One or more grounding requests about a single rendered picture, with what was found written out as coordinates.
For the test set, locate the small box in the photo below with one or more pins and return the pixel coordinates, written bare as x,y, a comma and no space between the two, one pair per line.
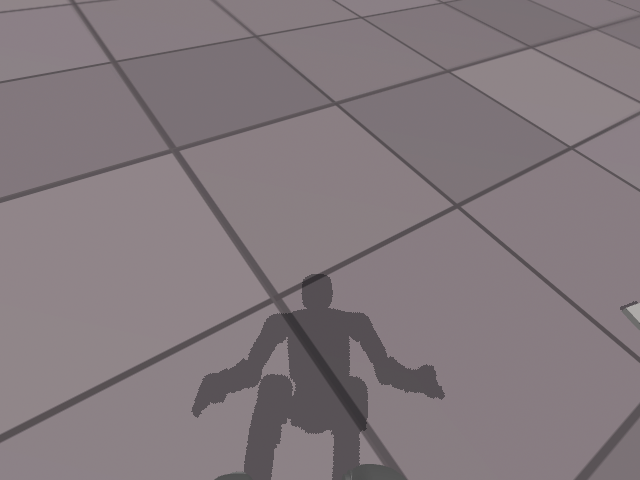
633,314

